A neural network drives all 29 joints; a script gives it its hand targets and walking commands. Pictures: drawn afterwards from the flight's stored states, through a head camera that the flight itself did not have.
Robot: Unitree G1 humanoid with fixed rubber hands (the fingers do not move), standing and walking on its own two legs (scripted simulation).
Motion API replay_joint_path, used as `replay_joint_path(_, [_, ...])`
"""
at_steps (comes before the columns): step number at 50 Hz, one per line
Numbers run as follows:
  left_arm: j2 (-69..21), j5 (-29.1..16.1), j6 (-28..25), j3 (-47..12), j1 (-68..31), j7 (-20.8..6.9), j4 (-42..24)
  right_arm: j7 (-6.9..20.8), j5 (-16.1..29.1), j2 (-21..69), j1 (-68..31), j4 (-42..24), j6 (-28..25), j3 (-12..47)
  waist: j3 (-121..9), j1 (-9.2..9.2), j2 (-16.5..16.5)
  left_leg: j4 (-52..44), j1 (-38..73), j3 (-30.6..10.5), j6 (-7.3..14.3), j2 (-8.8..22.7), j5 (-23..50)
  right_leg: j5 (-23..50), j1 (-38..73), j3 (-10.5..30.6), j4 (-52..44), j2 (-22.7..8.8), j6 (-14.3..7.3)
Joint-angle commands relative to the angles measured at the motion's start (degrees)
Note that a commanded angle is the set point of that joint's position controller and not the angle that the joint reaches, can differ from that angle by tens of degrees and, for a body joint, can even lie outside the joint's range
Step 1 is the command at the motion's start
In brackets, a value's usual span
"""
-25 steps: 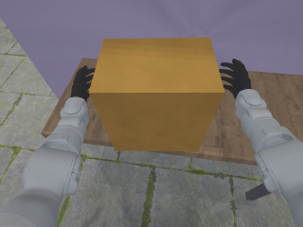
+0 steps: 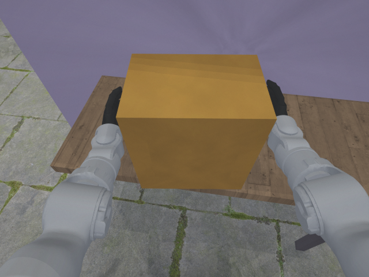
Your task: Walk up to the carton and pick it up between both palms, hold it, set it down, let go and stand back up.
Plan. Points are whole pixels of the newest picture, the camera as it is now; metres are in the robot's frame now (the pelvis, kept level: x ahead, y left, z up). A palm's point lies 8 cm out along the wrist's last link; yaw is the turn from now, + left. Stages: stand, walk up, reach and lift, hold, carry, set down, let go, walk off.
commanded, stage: reach and lift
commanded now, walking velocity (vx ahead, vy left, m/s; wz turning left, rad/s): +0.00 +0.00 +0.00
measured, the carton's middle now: (192, 129) +0.46 +0.02 +0.04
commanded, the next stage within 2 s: none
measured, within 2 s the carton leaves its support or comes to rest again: leaves its support in 1.58 s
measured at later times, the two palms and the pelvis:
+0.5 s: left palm (113, 124) +0.43 +0.20 +0.08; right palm (276, 116) +0.45 -0.16 +0.09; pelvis +0.00 +0.00 +0.00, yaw +0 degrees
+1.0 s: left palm (114, 124) +0.43 +0.20 +0.08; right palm (277, 122) +0.44 -0.16 +0.09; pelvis +0.02 +0.01 +0.02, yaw +0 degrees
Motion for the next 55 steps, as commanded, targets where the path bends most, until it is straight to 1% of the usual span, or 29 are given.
replay_joint_path(1, [3.1, 0.1, -2.6, 0.1, -24.2, 0.2, -8.9, 0.7, -0.9, -6.3, -22.6, -9.1, -2.5, -0.6, -30.3, 0.26, 2.9, 0.8, 21.7, 1.2, -3.2, -0.2, 21.2, 14.2, 12.7, 0.1, -1.8, -1.0, 2.0])
replay_joint_path(9, [1.6, 0.8, -3.2, 0.8, -23.0, 0.2, -8.3, 0.9, -1.1, -4.6, -22.0, -9.0, -2.7, 0.0, -29.0, 0.50, 1.3, 0.6, 21.6, 1.1, -2.8, 0.0, 22.5, 15.9, 14.3, 0.6, -2.3, -1.1, 2.2])
replay_joint_path(13, [0.7, 1.2, -3.7, 1.2, -23.6, 0.1, -9.0, 0.9, -1.7, -3.2, -22.0, -9.3, -2.7, -0.7, -29.1, 0.35, 1.7, 0.2, 21.3, 1.1, -2.7, 0.0, 22.0, 15.5, 14.6, 0.9, -2.6, -1.4, 2.2])
replay_joint_path(21, [-1.4, 2.7, -4.3, 2.1, -24.5, -0.4, -9.6, 1.0, -4.3, -0.1, -21.8, -9.9, -2.5, -2.9, -29.1, -0.36, 2.4, -0.6, 21.7, 1.0, -2.4, -0.2, 20.8, 15.0, 15.4, 0.9, -3.5, -2.0, 2.2])
replay_joint_path(25, [-3.4, 4.7, -4.7, 3.8, -24.4, -1.3, -9.8, 1.5, -6.9, 2.9, -21.3, -10.8, -2.6, -4.5, -28.4, -0.50, 2.2, -1.6, 21.8, 1.2, -2.2, -0.3, 21.0, 16.0, 17.5, 0.9, -4.2, -2.3, 2.3])
replay_joint_path(27, [-5.9, 6.6, -5.0, 5.2, -24.5, -2.1, -10.4, 2.1, -9.5, 5.8, -20.8, -11.5, -2.8, -6.0, -27.8, -0.85, 2.2, -2.5, 22.5, 1.3, -2.2, -0.4, 21.1, 16.8, 19.0, 0.7, -4.8, -2.5, 2.4])
replay_joint_path(29, [-9.6, 9.6, -5.2, 7.5, -24.7, -3.5, -11.0, 3.2, -13.4, 10.5, -20.4, -12.6, -3.2, -8.3, -26.4, -1.04, 1.8, -4.0, 23.1, 1.7, -2.0, -0.6, 20.7, 17.5, 21.2, 0.5, -5.8, -2.7, 2.6])
replay_joint_path(30, [-13.2, 11.3, -5.5, 8.0, -25.2, -4.6, -11.3, 4.0, -16.0, 14.6, -20.5, -13.4, -3.5, -9.2, -25.6, -1.37, 1.8, -4.8, 23.4, 1.9, -1.8, -0.6, 20.4, 18.2, 22.5, 0.3, -6.3, -2.8, 2.7])
replay_joint_path(31, [-18.4, 13.5, -5.6, 8.5, -25.5, -6.2, -11.1, 5.3, -19.4, 20.6, -20.4, -13.8, -3.7, -9.9, -23.9, -1.62, 1.8, -5.9, 23.5, 2.1, -1.6, -0.8, 19.9, 19.2, 24.3, 0.2, -6.9, -3.0, 2.8])
replay_joint_path(32, [-25.2, 16.1, -5.9, 8.8, -25.6, -8.2, -10.8, 6.8, -23.2, 28.2, -20.2, -14.6, -4.0, -10.5, -22.4, -1.96, 2.0, -7.0, 23.9, 2.2, -1.5, -0.9, 19.5, 20.5, 26.2, -0.1, -7.6, -3.2, 2.8])
replay_joint_path(33, [-29.4, 18.6, -6.2, 9.3, -24.6, -9.9, -10.1, 8.2, -26.9, 33.2, -18.9, -15.4, -4.5, -11.5, -21.0, -2.13, 2.3, -8.1, 24.1, 2.6, -1.3, -1.0, 19.0, 22.1, 28.2, -0.3, -8.1, -3.5, 2.9])
replay_joint_path(34, [-31.0, 20.6, -6.4, 10.2, -23.1, -10.8, -9.7, 9.1, -29.7, 35.2, -17.1, -15.8, -4.9, -12.6, -19.9, -2.06, 2.5, -9.1, 24.1, 2.9, -1.2, -1.1, 18.6, 23.6, 30.1, -0.3, -8.6, -3.7, 2.9])
replay_joint_path(35, [-31.4, 22.1, -6.4, 11.2, -21.7, -11.2, -9.4, 9.6, -31.7, 36.0, -15.7, -16.1, -5.2, -13.8, -19.0, -1.83, 2.5, -10.0, 24.0, 3.0, -1.1, -1.0, 18.2, 24.2, 31.2, -0.4, -9.0, -3.7, 2.9])
replay_joint_path(37, [-31.2, 23.9, -5.8, 12.8, -20.1, -11.2, -9.7, 10.2, -34.1, 36.8, -13.6, -16.1, -5.2, -15.5, -16.4, -1.40, 2.0, -11.7, 22.9, 3.5, -0.8, -0.9, 16.2, 23.2, 32.8, -0.4, -9.8, -3.7, 2.9])
replay_joint_path(39, [-30.8, 24.6, -4.9, 13.5, -19.3, -10.8, -11.2, 10.5, -35.6, 37.4, -12.1, -16.4, -4.8, -16.4, -14.4, -1.02, 1.4, -12.9, 22.2, 3.8, -0.4, -0.8, 14.1, 21.4, 33.7, -0.4, -10.3, -3.5, 2.9])
replay_joint_path(42, [-31.6, 25.8, -3.3, 13.7, -18.1, -10.0, -13.8, 11.4, -37.5, 37.2, -10.6, -17.0, -4.1, -17.1, -13.0, -0.43, 1.8, -13.7, 25.0, 4.3, -0.3, -0.6, 14.4, 18.1, 32.6, -1.0, -11.3, -2.9, 2.5])
replay_joint_path(45, [-32.7, 26.5, -1.6, 13.1, -16.5, -9.2, -16.6, 12.2, -38.2, 36.8, -9.4, -17.3, -3.8, -16.8, -13.3, 0.13, 2.2, -13.2, 30.0, 4.6, -0.7, -0.2, 18.1, 16.4, 30.5, -1.7, -12.3, -2.0, 2.1])
replay_joint_path(47, [-33.5, 26.6, -0.7, 12.6, -15.5, -8.7, -18.2, 12.4, -38.3, 36.6, -9.0, -17.6, -4.0, -16.5, -14.1, 0.23, 2.2, -12.5, 32.7, 4.6, -1.1, 0.1, 21.2, 16.8, 29.8, -2.0, -12.6, -1.4, 2.0])
replay_joint_path(51, [-35.2, 26.9, 0.7, 11.6, -13.3, -8.0, -20.8, 12.1, -37.8, 36.6, -8.2, -17.7, -4.7, -15.4, -14.3, 0.50, 1.8, -11.1, 36.1, 4.6, -1.6, 0.4, 27.2, 19.9, 29.7, -2.2, -12.8, -0.8, 2.0])
replay_joint_path(55, [-36.4, 26.9, 2.0, 10.7, -11.5, -7.8, -22.6, 11.5, -36.8, 36.9, -8.1, -18.2, -5.3, -14.1, -13.1, 0.58, 1.5, -10.5, 36.3, 4.7, -1.6, 0.3, 30.4, 23.5, 31.4, -1.9, -12.5, -0.8, 2.3])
